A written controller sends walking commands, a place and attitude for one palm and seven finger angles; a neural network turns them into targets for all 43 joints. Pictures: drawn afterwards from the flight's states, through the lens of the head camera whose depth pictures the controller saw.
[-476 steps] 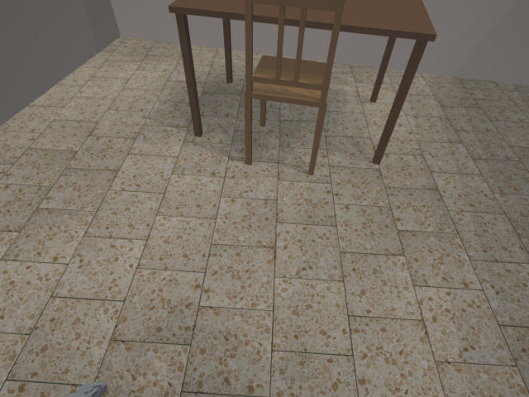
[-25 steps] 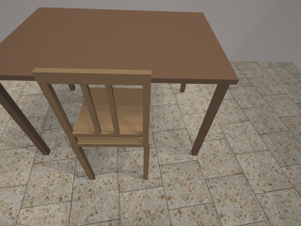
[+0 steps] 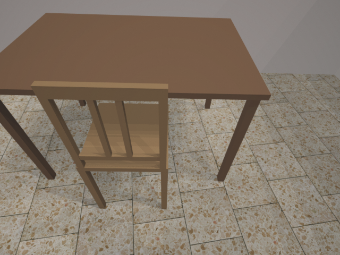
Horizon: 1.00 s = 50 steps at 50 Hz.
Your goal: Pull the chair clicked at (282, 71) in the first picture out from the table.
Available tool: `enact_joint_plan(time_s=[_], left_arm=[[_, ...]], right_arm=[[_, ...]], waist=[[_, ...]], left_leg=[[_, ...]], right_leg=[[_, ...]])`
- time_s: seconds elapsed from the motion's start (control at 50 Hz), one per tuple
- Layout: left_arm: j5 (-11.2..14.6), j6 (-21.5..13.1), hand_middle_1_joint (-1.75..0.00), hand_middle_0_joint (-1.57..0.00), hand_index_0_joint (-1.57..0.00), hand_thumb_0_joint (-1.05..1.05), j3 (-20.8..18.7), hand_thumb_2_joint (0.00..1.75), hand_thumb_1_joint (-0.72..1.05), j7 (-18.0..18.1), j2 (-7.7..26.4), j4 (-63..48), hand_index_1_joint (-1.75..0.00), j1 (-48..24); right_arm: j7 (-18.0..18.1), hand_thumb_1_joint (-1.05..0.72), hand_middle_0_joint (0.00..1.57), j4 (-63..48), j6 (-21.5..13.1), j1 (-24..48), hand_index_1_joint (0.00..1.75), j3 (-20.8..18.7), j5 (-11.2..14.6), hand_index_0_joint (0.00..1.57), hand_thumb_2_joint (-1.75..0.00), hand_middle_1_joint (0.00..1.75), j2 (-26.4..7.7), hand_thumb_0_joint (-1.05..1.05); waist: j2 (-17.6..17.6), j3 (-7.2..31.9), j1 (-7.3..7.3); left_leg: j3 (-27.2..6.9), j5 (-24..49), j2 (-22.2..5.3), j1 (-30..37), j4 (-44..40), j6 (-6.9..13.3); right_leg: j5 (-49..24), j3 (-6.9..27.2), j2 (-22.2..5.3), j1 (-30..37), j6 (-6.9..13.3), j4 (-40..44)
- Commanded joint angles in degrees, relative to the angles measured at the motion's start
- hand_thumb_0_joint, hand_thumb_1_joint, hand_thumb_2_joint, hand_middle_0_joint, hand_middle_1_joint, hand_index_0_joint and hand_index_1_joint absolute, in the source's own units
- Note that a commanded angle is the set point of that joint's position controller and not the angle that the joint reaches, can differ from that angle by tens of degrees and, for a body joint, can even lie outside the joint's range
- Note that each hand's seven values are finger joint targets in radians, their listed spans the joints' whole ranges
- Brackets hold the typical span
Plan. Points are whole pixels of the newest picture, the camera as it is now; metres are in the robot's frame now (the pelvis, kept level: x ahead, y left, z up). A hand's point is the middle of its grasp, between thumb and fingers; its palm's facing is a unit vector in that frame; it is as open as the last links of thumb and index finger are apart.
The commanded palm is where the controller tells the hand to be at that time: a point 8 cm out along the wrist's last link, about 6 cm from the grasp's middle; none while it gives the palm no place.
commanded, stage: shuffle to correct the standing spot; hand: left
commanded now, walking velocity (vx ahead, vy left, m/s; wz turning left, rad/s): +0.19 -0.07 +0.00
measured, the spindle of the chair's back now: (101, 130) +0.52 +0.27 -0.07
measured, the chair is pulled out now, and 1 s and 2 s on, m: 0.00 0.00 0.00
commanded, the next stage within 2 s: come to a stop and stand still in 0.20 s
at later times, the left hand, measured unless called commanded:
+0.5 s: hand out of the picture +0.06 +0.15 -0.18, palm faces +0.09 -0.98 -0.15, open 7.4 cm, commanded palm none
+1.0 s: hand out of the picture +0.15 +0.16 -0.18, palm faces +0.07 -0.98 -0.21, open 7.4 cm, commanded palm none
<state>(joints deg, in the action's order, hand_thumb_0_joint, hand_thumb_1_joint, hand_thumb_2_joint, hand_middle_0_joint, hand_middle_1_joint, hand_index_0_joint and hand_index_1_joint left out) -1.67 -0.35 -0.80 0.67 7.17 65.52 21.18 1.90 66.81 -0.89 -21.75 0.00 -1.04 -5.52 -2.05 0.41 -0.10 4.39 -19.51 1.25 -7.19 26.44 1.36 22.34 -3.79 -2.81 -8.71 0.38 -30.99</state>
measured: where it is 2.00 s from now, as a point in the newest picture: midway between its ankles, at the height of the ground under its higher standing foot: outside the picture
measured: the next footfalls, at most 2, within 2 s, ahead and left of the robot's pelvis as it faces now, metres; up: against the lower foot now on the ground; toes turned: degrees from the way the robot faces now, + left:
left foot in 0.32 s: +0.17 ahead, +0.10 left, +0.00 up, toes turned +7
right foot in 0.58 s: +0.13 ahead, -0.15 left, +0.00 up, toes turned +1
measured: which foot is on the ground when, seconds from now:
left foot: down 0.00-0.08, up 0.10-0.30, down 0.32-0.64, up 0.66-0.90, down 0.92-1.00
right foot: down 0.00-0.32, up 0.34-0.56, down 0.58-1.00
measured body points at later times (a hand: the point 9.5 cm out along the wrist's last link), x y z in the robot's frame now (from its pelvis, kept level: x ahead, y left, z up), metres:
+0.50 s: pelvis +0.09 -0.01 +0.00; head +0.11 +0.00 +0.44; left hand +0.06 +0.20 -0.17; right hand +0.14 -0.24 -0.16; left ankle +0.13 +0.10 -0.73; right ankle +0.06 -0.13 -0.70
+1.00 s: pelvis +0.09 -0.03 +0.00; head +0.12 -0.01 +0.45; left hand +0.14 +0.22 -0.16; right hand +0.13 -0.26 -0.15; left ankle +0.08 +0.07 -0.73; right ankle +0.10 -0.15 -0.72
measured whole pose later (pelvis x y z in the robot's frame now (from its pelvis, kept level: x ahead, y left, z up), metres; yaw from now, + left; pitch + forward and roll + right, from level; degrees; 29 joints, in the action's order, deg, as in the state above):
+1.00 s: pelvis +0.09 -0.03 +0.00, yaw +1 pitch -2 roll +1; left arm -0.7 2.1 -2.1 2.1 11.5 57.5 9.5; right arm 1.5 59.0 1.7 -12.5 -1.9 -1.2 -9.3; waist -3.6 -5.8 0.5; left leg 5.2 -15.1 1.2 -11.0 28.2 2.1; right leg 22.5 -1.0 -2.8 -17.3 0.0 -38.8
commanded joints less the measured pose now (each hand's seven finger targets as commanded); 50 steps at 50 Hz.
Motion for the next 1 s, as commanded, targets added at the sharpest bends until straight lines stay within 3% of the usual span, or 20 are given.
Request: enact_joint_plan(time_s=[0.0,0.04,0.06,0.12,0.18,0.26,0.28,0.3,0.32,0.36,0.42,0.52,0.56,0.6,0.8,0.88,0.92,0.94,0.96,0.98], left_arm=[[0.2,-1.7,-0.3,-0.2,-0.2,0.0,-1.1,0.9,0.9,0.1,2.6,-1.2,-0.3,6.1],[0.4,-2.2,-0.3,-0.2,-0.2,0.0,-2.2,0.9,0.9,0.7,5.6,1.0,-0.3,12.5],[0.5,-2.2,-0.3,-0.2,-0.2,0.0,-2.9,0.9,0.9,1.2,7.9,1.9,-0.3,16.4],[0.0,-2.8,-0.3,-0.2,-0.2,0.0,-2.4,0.9,0.9,2.2,5.8,2.5,-0.3,19.1],[-0.5,-3.2,-0.3,-0.2,-0.2,0.0,-2.1,0.9,0.9,2.3,6.0,0.4,-0.3,12.9],[0.7,-3.1,-0.3,-0.2,-0.2,0.0,-2.0,0.9,0.9,0.8,6.4,-1.2,-0.3,4.6],[1.0,-3.0,-0.3,-0.2,-0.2,0.0,-1.8,0.9,0.9,0.5,4.6,-1.8,-0.3,5.2],[1.6,-2.8,-0.3,-0.2,-0.2,0.0,-1.3,0.9,0.9,0.4,1.9,-3.4,-0.3,5.5],[1.0,-2.0,-0.3,-0.2,-0.2,0.0,-1.7,0.9,0.9,0.9,3.8,-4.4,-0.3,4.9],[0.3,-0.9,-0.3,-0.2,-0.2,0.0,-1.3,0.9,0.9,1.3,0.9,-4.2,-0.3,4.5],[0.9,0.5,-0.3,-0.2,-0.2,0.0,-0.7,0.9,0.9,0.9,-0.2,-1.8,-0.3,9.5],[0.4,0.5,-0.3,-0.2,-0.2,0.0,-0.8,0.9,0.9,1.2,2.4,-2.9,-0.3,7.7],[0.1,-0.4,-0.3,-0.2,-0.2,0.0,-1.1,0.9,0.9,1.5,7.1,-5.6,-0.3,2.7],[0.4,-0.2,-0.3,-0.2,-0.2,0.0,-1.8,0.9,0.9,1.2,10.8,-7.6,-0.3,-2.8],[0.3,-0.1,-0.3,-0.2,-0.2,0.0,-4.3,0.9,0.9,2.3,13.4,-8.2,-0.3,-3.1],[1.1,0.7,-0.3,-0.2,-0.2,0.0,-4.2,0.9,0.9,2.1,11.8,-10.5,-0.3,-7.9],[1.0,1.3,-0.3,-0.2,-0.2,0.0,-3.0,0.9,0.9,1.9,7.5,-11.4,-0.3,-9.2],[0.7,2.0,-0.3,-0.2,-0.2,0.0,-2.9,0.9,0.9,2.2,7.6,-10.5,-0.3,-10.0],[1.1,1.2,-0.3,-0.2,-0.2,0.0,-1.0,0.9,0.9,2.0,15.5,-12.6,-0.3,-4.1],[0.6,1.4,-0.3,-0.2,-0.2,0.0,-1.4,0.9,0.9,1.7,12.0,-13.2,-0.3,-2.3]], right_arm=[[0.7,-0.9,0.2,-1.2,-1.3,-3.7,0.3,-1.3,0.2,0.2,-0.9,0.3,-6.6,0.0],[0.7,-0.9,0.2,-3.0,-1.9,-0.9,0.3,-1.1,0.2,0.2,-0.9,0.3,-4.5,0.0],[0.4,-0.9,0.2,-4.7,-1.8,1.6,0.3,-1.1,0.1,0.2,-0.9,0.3,-3.2,0.0],[-0.2,-0.9,0.2,-7.6,-1.9,9.6,0.3,-1.6,-0.1,0.2,-0.9,0.3,-3.9,0.0],[-1.3,-0.9,0.2,-8.6,-1.9,11.3,0.3,-1.8,0.3,0.2,-0.9,0.3,-2.4,0.0],[-0.7,-0.9,0.2,-2.5,-2.2,-6.8,0.3,-2.1,0.0,0.2,-0.9,0.3,-3.2,0.0],[0.0,-0.9,0.2,-0.9,-2.5,-12.2,0.3,-3.0,-0.7,0.2,-0.9,0.3,-7.9,0.0],[0.3,-0.9,0.2,-0.9,-2.8,-15.0,0.3,-3.9,-1.0,0.2,-0.9,0.3,-13.2,0.0],[0.6,-0.9,0.2,-2.7,-1.7,-10.8,0.3,-3.8,-0.2,0.2,-0.9,0.3,-14.7,0.0],[0.6,-0.9,0.2,-6.7,-1.5,2.3,0.3,-2.7,-0.2,0.2,-0.9,0.3,-11.0,0.0],[0.9,-0.9,0.2,-8.0,-2.0,9.7,0.3,-1.0,-0.2,0.2,-0.9,0.3,-8.7,0.0],[0.6,-0.9,0.2,-8.1,-0.1,9.3,0.3,-2.8,0.6,0.2,-0.9,0.3,-10.6,0.0],[-0.1,-0.9,0.2,-8.6,0.8,7.8,0.3,-2.6,0.9,0.2,-0.9,0.3,-7.6,0.0],[-0.7,-0.9,0.2,-8.1,1.8,5.6,0.3,-2.7,0.6,0.2,-0.9,0.3,-5.8,0.0],[0.3,-0.9,0.2,-9.5,2.2,6.9,0.3,-3.1,0.6,0.2,-0.9,0.3,-7.8,0.0],[0.4,-0.9,0.2,-8.3,1.2,2.0,0.3,-3.2,0.3,0.2,-0.9,0.3,-8.8,0.0],[0.3,-0.9,0.2,-9.3,1.1,4.8,0.3,-3.5,-0.3,0.2,-0.9,0.3,-12.5,0.0],[0.2,-0.9,0.2,-9.5,1.2,7.1,0.3,-3.0,-0.3,0.2,-0.9,0.3,-11.5,0.0],[-0.3,-0.9,0.2,-14.4,1.4,9.9,0.3,-3.9,-0.1,0.2,-0.9,0.3,-16.0,0.0],[-0.6,-0.9,0.2,-17.3,0.9,16.1,0.3,-4.8,-0.2,0.2,-0.9,0.3,-14.8,0.0]], waist=[[3.2,-9.0,1.11],[-7.4,-5.2,3.49],[-14.4,-5.7,4.69],[-5.1,-7.3,6.26],[-4.0,-8.1,3.16],[-1.1,-2.9,-6.85],[5.9,-0.7,-8.42],[18.7,1.4,-7.61],[11.4,-0.3,-5.8],[7.9,-10.0,-0.46],[11.3,-6.4,3.36],[4.6,0.0,2.73],[-3.5,-2.7,0.71],[-4.2,-3.4,-1.24],[-8.7,2.1,2.42],[-1.6,5.9,-0.44],[14.1,3.3,0.28],[14.5,1.4,0.26],[17.6,1.5,2.01],[12.0,2.1,3.76]], left_leg=[[-9.8,3.7,-9.8,-7.1,-5.0,5.3],[-0.5,6.7,-3.5,-17.1,9.4,2.6],[3.7,-5.4,-1.1,-25.5,17.8,1.1],[-0.6,-14.2,-4.1,-36.2,34.9,1.1],[-1.1,-12.7,-5.8,-30.3,26.4,1.5],[5.1,11.0,-0.2,5.5,6.8,1.8],[-7.7,11.8,-9.0,11.3,2.1,4.9],[-30.0,19.9,-25.4,11.2,-8.3,12.4],[-33.8,17.5,-28.5,3.3,-12.4,16.0],[-25.9,13.1,-25.2,-15.1,-14.6,13.6],[-11.0,23.0,-17.6,-17.5,-11.9,8.5],[-6.7,18.8,-13.1,-11.0,-3.7,5.2],[-3.5,7.4,-6.2,-10.1,0.8,-0.2],[-0.9,1.8,-2.5,-6.1,4.0,-2.0],[-2.7,-7.8,-2.1,-15.6,10.9,-3.7],[-3.1,19.5,-5.3,1.7,-5.9,-2.5],[-13.0,45.4,-17.9,1.8,-7.0,5.2],[-12.4,42.4,-17.9,-3.2,-9.2,8.0],[-10.6,20.2,-12.2,-2.9,-9.3,6.6],[-9.3,8.0,-12.6,-11.5,-2.1,3.7]], right_leg=[[-6.7,0.7,-1.7,-2.9,2.9,3.4],[-22.2,8.2,-7.5,11.3,5.8,7.2],[-33.5,14.9,-13.5,17.1,9.1,9.8],[-52.3,15.8,-17.2,20.5,14.5,9.0],[-41.9,11.8,-15.3,11.6,12.6,10.6],[-33.9,1.0,-5.3,-8.7,6.5,-3.7],[-21.7,-0.6,-1.4,-15.1,4.0,-16.7],[9.1,-2.4,3.8,-22.0,1.7,-34.8],[12.0,3.7,2.3,-20.9,2.9,-41.8],[7.9,5.4,-1.4,-19.1,1.5,-39.3],[3.2,4.0,-2.4,-8.1,-0.5,-23.0],[-10.7,0.5,0.3,-1.5,-1.9,-0.6],[-17.4,11.2,-5.1,-7.1,0.8,8.0],[-15.6,15.5,-11.6,-13.0,4.3,12.1],[-62.0,16.0,-16.1,9.1,11.2,3.4],[-43.5,9.1,-9.2,0.7,4.8,-2.5],[-1.6,1.4,-0.1,-8.0,-0.7,-9.8],[7.3,3.2,0.7,-6.6,-1.1,-16.5],[7.0,4.3,0.4,-4.8,0.5,-10.6],[-0.8,3.6,-1.0,-5.2,0.7,-4.8]])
